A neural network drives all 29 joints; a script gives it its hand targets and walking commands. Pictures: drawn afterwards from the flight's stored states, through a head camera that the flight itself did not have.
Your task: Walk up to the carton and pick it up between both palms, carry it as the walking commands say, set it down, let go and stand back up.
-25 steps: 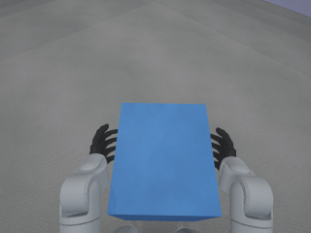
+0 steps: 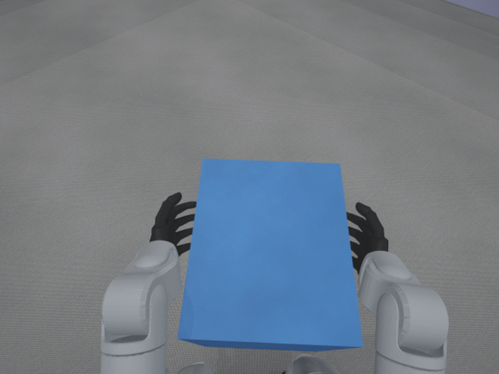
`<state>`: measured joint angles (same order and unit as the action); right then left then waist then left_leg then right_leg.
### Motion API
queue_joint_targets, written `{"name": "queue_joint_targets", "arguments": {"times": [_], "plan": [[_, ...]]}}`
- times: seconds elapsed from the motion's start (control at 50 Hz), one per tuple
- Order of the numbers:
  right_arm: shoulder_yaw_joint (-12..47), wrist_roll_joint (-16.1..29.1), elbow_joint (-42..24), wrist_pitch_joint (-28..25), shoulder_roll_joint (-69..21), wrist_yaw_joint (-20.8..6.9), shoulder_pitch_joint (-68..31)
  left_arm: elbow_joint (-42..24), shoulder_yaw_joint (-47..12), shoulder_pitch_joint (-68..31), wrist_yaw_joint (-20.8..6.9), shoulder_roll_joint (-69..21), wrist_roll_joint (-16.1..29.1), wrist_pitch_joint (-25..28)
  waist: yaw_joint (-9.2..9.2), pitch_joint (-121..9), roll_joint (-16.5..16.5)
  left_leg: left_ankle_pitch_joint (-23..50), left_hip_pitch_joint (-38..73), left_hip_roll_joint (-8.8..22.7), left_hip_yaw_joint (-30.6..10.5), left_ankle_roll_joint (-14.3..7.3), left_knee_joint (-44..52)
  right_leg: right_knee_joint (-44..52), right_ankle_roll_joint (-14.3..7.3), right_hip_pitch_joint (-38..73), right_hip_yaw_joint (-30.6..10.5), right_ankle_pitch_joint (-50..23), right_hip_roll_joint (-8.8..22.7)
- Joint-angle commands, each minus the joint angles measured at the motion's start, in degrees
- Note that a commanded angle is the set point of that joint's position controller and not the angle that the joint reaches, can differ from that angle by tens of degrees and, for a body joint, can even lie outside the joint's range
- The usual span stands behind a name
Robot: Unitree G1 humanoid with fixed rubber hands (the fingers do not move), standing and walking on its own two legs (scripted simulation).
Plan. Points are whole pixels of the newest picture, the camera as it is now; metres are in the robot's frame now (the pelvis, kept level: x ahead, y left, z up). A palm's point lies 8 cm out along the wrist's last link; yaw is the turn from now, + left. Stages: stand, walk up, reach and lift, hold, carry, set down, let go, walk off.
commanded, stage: carry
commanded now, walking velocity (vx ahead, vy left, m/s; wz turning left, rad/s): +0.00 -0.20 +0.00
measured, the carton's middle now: (265, 265) +0.28 -0.02 +0.00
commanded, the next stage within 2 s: none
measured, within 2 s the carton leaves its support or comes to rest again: neither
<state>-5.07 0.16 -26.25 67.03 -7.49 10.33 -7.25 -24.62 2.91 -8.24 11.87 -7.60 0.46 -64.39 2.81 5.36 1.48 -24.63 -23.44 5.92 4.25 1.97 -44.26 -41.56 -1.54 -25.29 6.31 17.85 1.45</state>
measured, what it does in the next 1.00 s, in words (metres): steps to the right: left foot, then right foot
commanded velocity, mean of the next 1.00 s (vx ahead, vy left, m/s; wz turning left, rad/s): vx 0.00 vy -0.08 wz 0.00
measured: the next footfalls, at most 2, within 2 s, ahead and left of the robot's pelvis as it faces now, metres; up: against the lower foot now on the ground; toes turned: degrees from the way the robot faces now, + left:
left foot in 0.44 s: -0.04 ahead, -0.01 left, +0.00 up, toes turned +9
right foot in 0.66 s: -0.06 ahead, -0.30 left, +0.00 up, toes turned +4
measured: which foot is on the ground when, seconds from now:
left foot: down 0.00-0.16, up 0.18-0.42, down 0.44-0.98, up 1.00-1.00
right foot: down 0.00-0.48, up 0.50-0.64, down 0.66-1.00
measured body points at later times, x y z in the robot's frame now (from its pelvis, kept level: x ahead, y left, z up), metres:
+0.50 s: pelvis -0.06 -0.14 +0.02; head -0.04 -0.11 +0.46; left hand +0.22 +0.02 +0.07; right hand +0.22 -0.27 +0.09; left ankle -0.08 -0.02 -0.71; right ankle +0.03 -0.13 -0.70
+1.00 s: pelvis -0.11 -0.24 +0.01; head -0.11 -0.25 +0.46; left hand +0.17 -0.12 +0.08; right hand +0.15 -0.41 +0.07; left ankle -0.08 -0.04 -0.71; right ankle -0.03 -0.32 -0.71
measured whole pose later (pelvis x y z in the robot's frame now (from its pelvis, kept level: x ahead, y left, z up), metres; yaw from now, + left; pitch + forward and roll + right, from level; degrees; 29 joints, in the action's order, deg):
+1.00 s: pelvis -0.11 -0.24 +0.01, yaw -1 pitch -1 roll +2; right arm -4.2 -0.9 -19.1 68.4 -7.6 10.9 -8.7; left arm -19.2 5.2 -7.7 10.6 -7.5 -0.5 -65.3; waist 3.9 1.6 -0.5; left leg -18.4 -17.9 5.6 -1.4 2.3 -34.6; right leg -36.9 -3.8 -23.7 3.5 12.2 0.2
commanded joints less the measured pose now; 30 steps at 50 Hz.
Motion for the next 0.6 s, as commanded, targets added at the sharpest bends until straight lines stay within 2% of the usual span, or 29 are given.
{"name": "queue_joint_targets", "arguments": {"times": [0.0,0.02,0.04,0.06,0.08,0.1,0.12,0.14,0.16,0.18,0.2,0.22,0.24,0.26,0.28,0.3,0.32,0.34,0.36,0.4,0.42,0.44,0.46,0.48,0.5,0.52,0.54,0.56,0.58], "plan": [[39.33,19.52,-12.24,-3.44,-52.62,-9.43,-29.70,-12.03,-33.44,-23.11,-7.85,-51.94,12.91,1.97,-1.51,-36.51,10.26,40.62,21.29,17.76,-20.63,-8.20,15.89,-5.06,1.96,0.87,-2.03,-13.60,4.02],[38.02,18.50,-9.82,-3.88,-52.88,-9.24,-26.89,-13.09,-34.93,-25.66,-8.43,-51.69,13.40,1.68,-1.89,-34.51,21.17,48.07,21.23,22.57,-23.98,-12.38,15.47,-7.96,2.78,-5.01,-3.98,10.86,1.08],[37.90,17.96,-10.52,-3.93,-53.53,-9.35,-27.82,-13.43,-36.29,-28.79,-8.64,-53.00,14.30,1.61,-1.73,-33.39,20.41,47.21,21.85,22.44,-19.63,-12.20,16.02,-7.21,1.98,-5.76,-5.08,13.84,1.27],[37.60,17.07,-9.95,-3.83,-53.95,-9.25,-28.17,-13.26,-36.38,-29.26,-8.76,-53.60,14.85,1.55,-2.36,-32.25,16.58,47.86,20.15,20.64,-15.50,-9.76,14.34,-2.96,1.86,-2.54,-3.64,10.09,0.98],[36.95,16.06,-7.94,-3.42,-54.03,-8.84,-26.12,-12.12,-36.87,-27.96,-8.94,-53.87,15.20,0.86,-3.17,-31.50,16.34,44.23,13.48,17.77,-10.08,-6.50,11.74,4.56,1.06,5.66,-2.73,1.64,0.88],[37.13,15.62,-8.70,-3.84,-53.30,-8.66,-27.01,-13.11,-37.34,-29.47,-9.32,-53.67,16.16,1.17,-3.37,-31.66,13.45,34.52,7.24,13.55,-5.81,-2.56,9.22,10.87,0.39,14.63,-2.61,-4.96,1.78],[36.61,14.90,-8.20,-3.51,-52.78,-8.37,-26.54,-13.32,-37.67,-32.78,-9.61,-52.83,17.23,0.80,-2.59,-32.42,1.11,15.78,-0.19,7.57,0.88,1.59,3.56,18.53,-2.82,21.69,-12.45,-17.66,10.00],[37.42,15.24,-11.03,-3.65,-51.79,-8.31,-29.31,-11.71,-36.73,-30.58,-9.58,-52.62,16.58,1.09,-2.91,-33.68,-14.62,-11.55,-7.59,0.00,4.92,3.59,-6.80,23.02,-8.30,26.34,-26.78,-29.98,20.86],[38.29,15.66,-11.74,-3.36,-51.77,-8.22,-30.35,-10.60,-36.46,-27.73,-9.54,-53.66,15.95,0.81,-3.54,-32.30,-15.16,-17.67,-6.62,-1.49,1.79,2.50,-14.05,23.57,-10.83,20.83,-26.45,-24.82,21.23],[38.12,15.99,-10.40,-3.34,-52.48,-7.92,-30.38,-10.41,-35.23,-27.46,-9.63,-53.20,16.17,0.48,-3.41,-32.13,-9.01,-14.93,-6.94,-1.48,0.99,1.60,-18.69,24.46,-10.80,20.63,-24.62,-17.77,20.40],[38.94,16.52,-11.73,-3.95,-54.17,-7.88,-30.70,-11.45,-35.49,-28.02,-9.88,-54.49,16.69,1.04,-3.35,-33.43,-5.08,-11.98,-9.26,-1.38,-0.13,1.39,-19.75,22.38,-9.07,24.25,-22.48,-21.64,18.69],[39.54,16.83,-12.09,-3.72,-54.26,-8.08,-31.56,-9.47,-34.51,-26.37,-10.01,-54.97,16.05,0.89,-3.36,-33.53,-7.01,-9.25,-9.64,-0.89,-0.66,0.90,-20.49,20.56,-8.27,24.59,-18.69,-24.42,16.79],[39.20,16.57,-9.48,-3.18,-54.43,-8.13,-30.02,-9.14,-33.52,-26.40,-9.94,-54.02,15.88,0.93,-3.46,-35.01,-9.59,-7.37,-7.48,-0.94,-0.52,0.30,-19.86,21.60,-7.29,24.26,-16.40,-20.51,15.21],[38.71,16.63,-8.65,-3.03,-54.63,-8.04,-29.93,-8.75,-33.35,-27.25,-9.77,-54.32,15.94,0.94,-3.42,-34.73,-8.28,-7.13,-7.26,-0.94,-0.48,0.35,-18.09,21.35,-6.05,25.37,-15.36,-22.46,14.82],[39.18,17.12,-10.25,-3.14,-53.88,-7.95,-32.70,-8.44,-32.49,-27.45,-9.83,-53.44,15.43,1.14,-3.65,-35.61,-9.96,-6.17,-4.69,-1.54,0.32,-0.12,-15.79,23.30,-4.57,24.84,-14.26,-18.98,14.24],[38.80,17.14,-9.35,-3.25,-54.68,-7.97,-31.23,-9.30,-33.02,-28.02,-9.74,-54.21,15.98,1.31,-3.52,-35.75,-8.88,-6.21,-2.80,-1.69,0.67,-0.47,-13.00,24.04,-4.22,24.60,-13.18,-17.81,13.96],[39.11,17.83,-10.60,-3.46,-54.34,-7.93,-33.17,-9.84,-32.26,-28.87,-9.58,-53.67,15.76,1.73,-3.56,-35.70,-11.70,-7.44,-1.31,-2.30,1.30,-1.06,-9.22,25.63,-3.83,25.06,-13.21,-16.97,13.81],[39.06,17.76,-10.40,-3.62,-54.60,-7.98,-32.81,-11.24,-32.86,-29.82,-9.55,-53.58,15.97,1.95,-3.53,-35.16,-11.52,-8.02,0.72,-2.97,2.22,-1.27,-5.24,27.82,-2.18,24.62,-13.44,-16.17,13.75],[38.25,17.80,-9.49,-3.58,-54.85,-7.86,-31.30,-11.06,-33.20,-30.16,-9.25,-54.33,16.16,1.79,-3.31,-35.60,-10.14,-8.65,4.69,-2.64,2.07,-2.70,1.75,28.02,-2.56,24.97,-12.10,-17.31,13.35],[36.93,16.60,-8.87,-3.03,-53.16,-7.49,-29.53,-7.69,-33.23,-27.16,-9.10,-53.80,14.99,0.76,-2.91,-35.79,-11.15,-6.17,16.10,-3.62,5.14,-5.18,17.16,31.84,3.86,21.20,-9.09,-18.19,11.52],[36.23,16.17,-7.69,-2.70,-52.86,-7.47,-27.53,-6.30,-32.88,-25.09,-8.99,-52.96,14.31,0.07,-1.66,-35.91,-7.55,0.87,27.17,-1.33,4.96,-6.88,29.28,30.11,9.65,14.96,-5.18,-17.33,8.31],[34.82,15.57,-6.75,-2.92,-52.62,-7.46,-26.16,-6.88,-33.73,-26.83,-9.23,-52.81,14.71,-0.16,-0.46,-34.81,4.53,0.26,34.84,10.71,-9.00,-10.66,34.71,20.45,16.30,3.99,-0.49,-15.44,3.48],[33.81,15.74,-5.79,-4.20,-55.16,-7.79,-24.99,-11.69,-36.42,-32.90,-9.88,-53.49,16.08,0.01,0.95,-31.63,26.06,-4.27,26.17,29.71,-33.49,-20.88,34.61,-8.04,18.70,-4.26,-5.88,3.52,-0.31],[32.86,14.66,-5.98,-4.27,-55.52,-7.81,-26.05,-12.25,-37.88,-36.95,-10.35,-54.49,17.52,0.06,0.18,-24.95,26.34,4.07,15.82,33.20,-31.96,-22.90,32.28,-26.80,11.89,-8.34,-19.22,12.74,2.71],[33.10,14.41,-7.38,-3.48,-54.56,-8.14,-29.17,-10.89,-36.90,-36.74,-10.21,-54.14,17.27,0.06,-1.14,-25.01,10.77,12.26,16.13,24.42,-17.69,-16.36,28.94,-22.94,5.94,-6.66,-19.84,8.72,3.14],[33.93,14.77,-6.19,-2.69,-54.31,-8.60,-27.92,-9.66,-35.96,-33.06,-9.68,-54.41,16.39,0.16,-2.60,-26.81,5.22,28.15,20.98,17.90,-6.84,-10.11,22.16,-12.69,3.48,-6.74,-13.13,4.64,2.61],[34.94,14.93,-7.87,-3.14,-54.40,-8.61,-29.02,-9.77,-36.19,-31.98,-9.89,-54.84,16.36,0.09,-2.88,-26.32,5.68,42.18,22.91,14.45,-2.89,-7.37,17.76,-1.28,3.07,-5.60,-8.74,4.05,1.50],[35.13,14.74,-8.65,-3.45,-54.39,-8.37,-29.16,-11.49,-36.71,-32.45,-9.75,-54.25,16.91,0.26,-2.55,-28.18,9.69,50.85,23.46,11.84,-1.13,-5.66,14.11,5.69,2.92,-0.54,-3.69,3.29,-1.66],[35.06,14.73,-9.49,-3.47,-53.83,-8.16,-29.64,-12.93,-37.16,-33.97,-9.43,-53.92,17.27,0.35,-2.77,-28.05,12.72,51.42,22.32,10.64,-0.33,-4.37,11.74,11.63,3.23,3.74,0.67,2.35,-3.79]]}}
